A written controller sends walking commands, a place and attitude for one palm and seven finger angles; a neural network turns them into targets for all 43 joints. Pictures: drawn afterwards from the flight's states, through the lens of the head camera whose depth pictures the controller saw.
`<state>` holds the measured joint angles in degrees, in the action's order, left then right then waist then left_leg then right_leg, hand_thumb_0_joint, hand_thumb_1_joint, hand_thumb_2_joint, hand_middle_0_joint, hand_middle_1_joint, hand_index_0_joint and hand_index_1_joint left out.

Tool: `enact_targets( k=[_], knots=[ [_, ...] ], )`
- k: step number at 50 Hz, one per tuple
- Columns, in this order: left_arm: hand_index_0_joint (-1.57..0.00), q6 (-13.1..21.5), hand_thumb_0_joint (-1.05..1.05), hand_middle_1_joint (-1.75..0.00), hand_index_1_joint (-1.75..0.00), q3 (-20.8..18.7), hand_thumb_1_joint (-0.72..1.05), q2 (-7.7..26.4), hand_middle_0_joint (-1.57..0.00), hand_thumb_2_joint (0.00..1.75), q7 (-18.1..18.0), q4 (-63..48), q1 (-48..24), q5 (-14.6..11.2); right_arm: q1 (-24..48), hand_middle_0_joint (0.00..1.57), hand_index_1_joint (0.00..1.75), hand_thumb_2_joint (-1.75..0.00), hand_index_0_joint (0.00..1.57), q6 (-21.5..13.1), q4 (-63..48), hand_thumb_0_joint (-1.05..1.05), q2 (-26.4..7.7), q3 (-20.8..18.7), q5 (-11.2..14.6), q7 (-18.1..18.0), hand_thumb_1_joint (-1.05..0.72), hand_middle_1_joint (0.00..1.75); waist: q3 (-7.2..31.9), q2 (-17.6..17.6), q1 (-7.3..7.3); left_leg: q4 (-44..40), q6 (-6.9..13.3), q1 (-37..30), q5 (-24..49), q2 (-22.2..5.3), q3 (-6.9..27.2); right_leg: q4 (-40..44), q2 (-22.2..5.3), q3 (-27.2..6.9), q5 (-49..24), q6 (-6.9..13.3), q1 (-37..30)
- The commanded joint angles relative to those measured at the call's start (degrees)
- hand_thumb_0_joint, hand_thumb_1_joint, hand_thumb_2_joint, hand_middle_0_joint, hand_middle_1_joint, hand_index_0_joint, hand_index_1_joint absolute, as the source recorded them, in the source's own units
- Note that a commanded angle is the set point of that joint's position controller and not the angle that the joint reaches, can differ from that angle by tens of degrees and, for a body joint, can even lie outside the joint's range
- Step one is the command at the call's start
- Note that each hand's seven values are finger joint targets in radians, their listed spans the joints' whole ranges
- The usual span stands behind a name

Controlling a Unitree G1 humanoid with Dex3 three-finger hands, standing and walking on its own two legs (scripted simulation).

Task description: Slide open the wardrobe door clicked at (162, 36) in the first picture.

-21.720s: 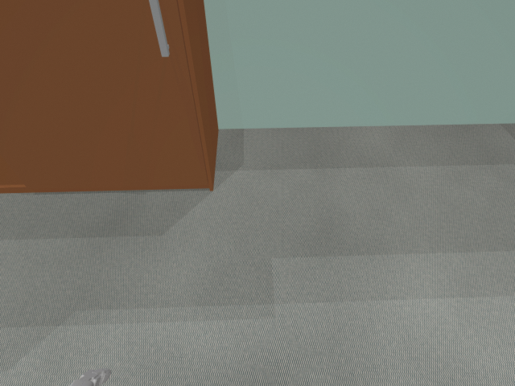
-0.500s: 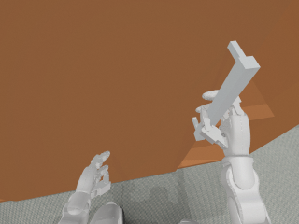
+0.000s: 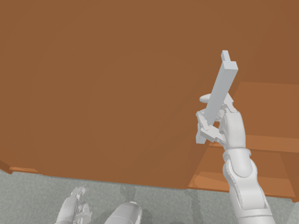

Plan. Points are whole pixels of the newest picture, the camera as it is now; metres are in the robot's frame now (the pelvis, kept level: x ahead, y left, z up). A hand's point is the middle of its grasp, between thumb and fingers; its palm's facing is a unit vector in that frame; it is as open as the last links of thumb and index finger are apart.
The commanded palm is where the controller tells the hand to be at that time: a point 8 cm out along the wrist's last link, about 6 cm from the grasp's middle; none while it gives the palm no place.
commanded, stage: step sideways, sliding the door along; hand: right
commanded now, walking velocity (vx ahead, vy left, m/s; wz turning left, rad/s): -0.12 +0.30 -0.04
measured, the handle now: (210, 105) +0.38 -0.12 +0.13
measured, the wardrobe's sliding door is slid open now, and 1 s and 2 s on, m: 0.66 0.69 0.69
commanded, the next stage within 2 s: stop walking and hold the door there in 0.54 s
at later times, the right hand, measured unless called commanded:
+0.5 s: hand (180, 121) +0.34 -0.05 +0.11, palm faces +0.36 +0.93 -0.03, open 6.3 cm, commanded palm +0.30 -0.02 +0.11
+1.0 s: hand (184, 120) +0.34 -0.06 +0.11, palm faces +0.55 +0.78 -0.29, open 6.4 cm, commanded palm +0.30 -0.09 +0.09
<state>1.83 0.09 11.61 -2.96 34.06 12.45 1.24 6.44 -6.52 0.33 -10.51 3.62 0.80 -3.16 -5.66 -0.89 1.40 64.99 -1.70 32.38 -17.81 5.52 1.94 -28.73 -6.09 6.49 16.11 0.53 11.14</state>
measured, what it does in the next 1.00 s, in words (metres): steps to the left: left foot, then right foot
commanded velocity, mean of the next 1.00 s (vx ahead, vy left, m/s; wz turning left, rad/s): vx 0.01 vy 0.08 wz -0.04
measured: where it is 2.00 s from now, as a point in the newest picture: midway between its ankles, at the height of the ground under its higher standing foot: outside the picture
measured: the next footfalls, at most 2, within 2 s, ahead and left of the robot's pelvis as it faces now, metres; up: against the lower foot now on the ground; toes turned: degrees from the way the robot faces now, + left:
left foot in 0.24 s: +0.00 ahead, +0.28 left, +0.00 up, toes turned +6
right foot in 0.44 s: -0.01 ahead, +0.06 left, +0.00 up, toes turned -11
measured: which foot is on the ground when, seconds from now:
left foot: up 0.00-0.22, down 0.24-0.44, up 0.46-0.78, down 0.80-1.00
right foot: down 0.00-0.24, up 0.26-0.42, down 0.44-0.80, up 0.82-1.00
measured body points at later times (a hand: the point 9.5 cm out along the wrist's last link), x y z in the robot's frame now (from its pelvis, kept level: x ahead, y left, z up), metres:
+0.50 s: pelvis -0.06 +0.17 -0.02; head +0.01 +0.15 +0.42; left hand +0.14 +0.41 -0.12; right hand +0.31 -0.09 +0.12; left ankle -0.05 +0.30 -0.71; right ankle -0.05 +0.07 -0.74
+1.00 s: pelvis -0.01 +0.28 -0.02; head +0.03 +0.31 +0.43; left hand +0.16 +0.56 -0.13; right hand +0.31 -0.09 +0.13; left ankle +0.04 +0.43 -0.74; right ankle -0.02 +0.17 -0.70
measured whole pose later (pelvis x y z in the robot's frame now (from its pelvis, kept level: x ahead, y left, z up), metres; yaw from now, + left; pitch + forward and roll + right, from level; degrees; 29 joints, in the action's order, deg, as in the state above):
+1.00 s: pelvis -0.01 +0.28 -0.02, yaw -4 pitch -1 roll -1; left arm 1.3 -1.8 20.3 -5.7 41.1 7.0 -2.4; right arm 23.6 -9.0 37.6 -25.8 -25.1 1.5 -4.8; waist -6.2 -3.7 1.1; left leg 34.0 -2.6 18.5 -13.6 -6.9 -4.6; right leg -56.4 0.0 2.8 30.4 -2.2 24.4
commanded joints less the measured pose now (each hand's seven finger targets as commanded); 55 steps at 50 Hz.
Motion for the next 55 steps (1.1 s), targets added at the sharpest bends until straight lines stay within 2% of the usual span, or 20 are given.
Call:
enact_targets(
  k=[1,9,12,14,17,20,21,22,23,24,28,32,33,36,38,40,43,51,53,55],
  knots=[
    [-0.2,2.6,0.0,-0.3,-0.3,-3.9,0.9,9.1,-0.2,0.9,-0.1,-6.7,-5.2,-1.4,22.9,0.45,1.4,-0.9,0.45,-3.0,-17.3,0.0,1.6,2.9,0.5,0.8,-0.9,1.4,14.0,-8.6,-1.46,-9.1,-1.9,-1.5,-2.3,-5.6,-2.6,8.2,-16.2,-5.8,-30.5,4.9,-10.3],
    [-0.2,4.7,0.0,-0.3,-0.3,-5.3,0.9,8.6,-0.2,0.9,1.1,-4.2,-3.4,-3.1,26.5,0.45,1.4,-0.9,0.45,-5.2,-13.2,0.0,-8.3,-6.1,0.2,-0.7,-0.9,1.4,19.4,-19.8,0.85,-43.7,-2.2,-19.7,6.7,-2.1,-9.7,-2.3,-10.4,0.0,-35.8,0.1,-13.4],
    [-0.2,5.0,0.0,-0.3,-0.3,-2.4,0.9,3.0,-0.2,0.9,0.8,-7.3,-9.7,-4.5,34.1,0.45,1.4,-0.9,0.45,-5.5,-16.0,0.0,-5.1,0.1,0.6,-1.8,-0.9,1.4,22.0,3.0,-0.06,-45.1,4.2,-33.3,39.0,-17.6,0.8,-17.7,-1.1,1.3,8.1,1.8,7.5],
    [-0.2,4.6,0.0,-0.3,-0.3,-3.7,0.9,6.2,-0.2,0.9,-1.6,-5.2,-10.5,-3.6,33.5,0.45,1.4,-0.9,0.45,-2.3,-13.0,0.0,-5.9,-1.1,1.9,-2.9,-0.9,1.4,25.2,24.6,-3.36,-43.2,10.1,-32.8,32.5,-22.5,8.1,-34.3,3.4,-5.9,21.1,-1.2,14.4],
    [-0.2,3.0,0.0,-0.3,-0.3,-1.8,0.9,5.5,-0.2,0.9,-2.4,-2.3,-9.9,-2.9,41.5,0.45,1.4,-0.9,0.45,-3.2,-11.6,0.0,-0.3,1.4,2.1,-4.0,-0.9,1.4,22.7,12.9,-1.16,-36.4,12.2,-38.7,44.0,-21.2,1.3,-24.7,2.6,-3.3,16.6,-1.2,16.9],
    [-0.2,1.9,0.0,-0.3,-0.3,-2.9,0.9,7.1,-0.2,0.9,-2.6,-2.4,-7.0,-3.0,45.9,0.45,1.4,-0.9,0.45,-3.6,-8.5,0.0,4.1,6.0,3.0,-2.7,-0.9,1.4,23.4,7.6,1.67,-26.5,6.7,-23.0,29.6,-16.1,-5.4,3.7,-1.2,-2.6,-9.6,0.1,-8.2],
    [-0.2,2.2,0.0,-0.3,-0.3,-4.2,0.9,10.1,-0.2,0.9,-2.3,-4.2,-7.0,-2.9,46.8,0.45,1.4,-0.9,0.45,-3.7,-9.6,0.0,6.6,8.3,3.9,-1.8,-0.9,1.4,24.9,-6.8,1.46,-16.6,2.1,-3.3,7.3,-9.6,-6.1,4.2,-16.6,-21.5,-31.9,6.2,-23.6],
    [-0.2,2.4,0.0,-0.3,-0.3,-4.0,0.9,9.4,-0.2,0.9,-1.0,-4.9,-7.3,-3.4,48.5,0.45,1.4,-0.9,0.45,-3.4,-8.4,0.0,9.3,10.6,4.1,-1.1,-0.9,1.4,26.8,-10.8,0.54,-6.0,1.3,2.8,-13.8,-7.7,-0.6,5.1,-28.1,-33.6,-42.8,11.5,-27.0],
    [-0.2,2.4,0.0,-0.3,-0.3,-4.2,0.9,9.4,-0.2,0.9,-0.2,-5.6,-8.9,-4.1,51.1,0.45,1.4,-0.9,0.45,-3.3,-7.3,0.0,8.1,9.4,3.6,-1.0,-0.9,1.4,23.6,-4.9,0.24,-0.5,1.6,5.2,-10.9,-7.7,1.8,5.8,-27.5,-31.5,-38.6,12.7,-24.1],
    [-0.2,2.9,0.0,-0.3,-0.3,-4.0,0.9,8.2,-0.2,0.9,0.2,-4.8,-9.5,-3.4,52.0,0.45,1.4,-0.9,0.45,-3.8,-9.9,0.0,7.7,9.4,4.1,-0.6,-0.9,1.4,25.4,-13.3,0.52,3.1,1.5,7.6,-10.9,-8.8,2.1,4.2,-25.8,-31.0,-39.8,12.1,-25.9],
    [-0.2,2.0,0.0,-0.3,-0.3,-5.0,0.9,9.6,-0.2,0.9,1.7,-3.4,-7.7,-3.7,52.3,0.45,1.4,-0.9,0.45,-2.0,-6.5,0.0,3.4,6.4,2.7,0.0,-0.9,1.4,21.3,-12.9,0.17,3.1,0.1,7.2,-2.2,-9.6,-2.3,2.3,-17.6,-11.6,-38.3,7.7,-19.7],
    [-0.2,2.3,0.0,-0.3,-0.3,-5.0,0.9,9.3,-0.2,0.9,1.8,-5.4,-6.9,-3.7,51.5,0.45,1.4,-0.9,0.45,-1.4,-6.2,0.0,1.2,4.4,3.4,0.6,-0.9,1.4,23.0,-17.9,0.37,-8.7,-0.9,-1.2,-0.4,-7.5,-7.4,2.4,-14.1,-4.5,-42.0,5.9,-18.5],
    [-0.2,0.6,0.0,-0.3,-0.3,-5.5,0.9,12.8,-0.2,0.9,0.4,-1.1,-3.5,-3.2,37.0,0.45,1.4,-0.9,0.45,-0.9,15.6,0.0,-33.1,-29.1,1.5,-2.7,-0.9,1.4,24.4,-19.9,-1.56,-11.0,-1.6,-2.6,-1.2,-5.8,-9.3,2.3,-12.7,-1.9,-45.2,5.7,-17.7],
    [-0.2,1.6,0.0,-0.3,-0.3,-3.5,0.9,10.3,-0.2,0.9,0.6,-4.6,-5.0,-3.6,39.5,0.45,1.4,-0.9,0.45,-3.3,8.8,0.0,-22.4,-17.9,1.6,-0.7,-0.9,1.4,21.6,-23.1,-1.01,-30.2,-1.1,-13.3,4.4,-3.2,-12.9,-3.4,-9.9,1.6,-38.1,1.9,-12.8],
    [-0.2,2.4,0.0,-0.3,-0.3,-3.1,0.9,9.6,-0.2,0.9,0.6,-4.5,-4.5,-4.5,36.1,0.45,1.4,-0.9,0.45,-4.1,12.6,0.0,-26.9,-21.9,0.8,-1.2,-0.9,1.4,21.8,-13.5,-1.23,-43.0,-0.7,-25.9,17.8,-5.2,-10.6,-12.3,-5.0,2.3,-23.9,-0.7,-6.8],
    [-0.2,2.0,0.0,-0.3,-0.3,-2.0,0.9,7.5,-0.2,0.9,-1.1,-5.1,-6.4,-3.8,31.1,0.45,1.4,-0.9,0.45,-4.4,19.1,0.0,-36.7,-30.1,-0.2,-2.2,-0.9,1.4,23.7,8.1,-1.98,-38.3,7.0,-41.9,58.4,-24.9,10.1,-29.2,3.8,-0.3,17.4,-2.3,17.2],
    [-0.2,2.7,0.0,-0.3,-0.3,-2.7,0.9,10.7,-0.2,0.9,-2.5,-3.1,-6.8,-4.3,33.1,0.45,1.4,-0.9,0.45,-3.9,19.7,0.0,-36.9,-33.2,1.6,-3.8,-0.9,1.4,25.0,22.7,-2.48,-35.0,9.9,-39.9,60.2,-28.3,11.8,-41.1,3.1,-10.6,18.4,-2.5,21.0],
    [-0.2,2.1,0.0,-0.3,-0.3,-2.9,0.9,12.6,-0.2,0.9,-3.4,0.4,-4.5,-3.7,35.3,0.45,1.4,-0.9,0.45,-6.0,28.7,0.0,-36.8,-32.8,-0.3,-4.6,-0.9,1.4,21.5,10.7,-1.52,-40.0,8.4,-24.4,37.3,-26.8,4.1,-15.3,3.1,-6.6,8.5,-2.4,6.5],
    [-0.2,2.0,0.0,-0.3,-0.3,-3.3,0.9,13.2,-0.2,0.9,-3.4,0.9,-2.6,-3.6,35.4,0.45,1.4,-0.9,0.45,-6.6,29.5,0.0,-36.8,-32.1,-0.6,-4.9,-0.9,1.4,20.1,7.9,-0.82,-40.2,6.6,-19.9,24.7,-23.8,2.2,-3.7,3.2,-4.9,-0.6,-2.6,0.4],
    [-0.2,1.7,0.0,-0.3,-0.3,-4.2,0.9,15.3,-0.2,0.9,-3.6,-0.1,-2.5,-3.3,36.5,0.45,1.4,-0.9,0.45,-7.7,26.0,0.0,-34.6,-29.2,-0.4,-4.5,-0.9,1.4,17.6,-6.2,-1.77,-34.4,2.9,-17.6,10.9,-14.9,-2.9,6.5,-3.8,-9.7,-14.4,0.0,-0.5]
  ],
)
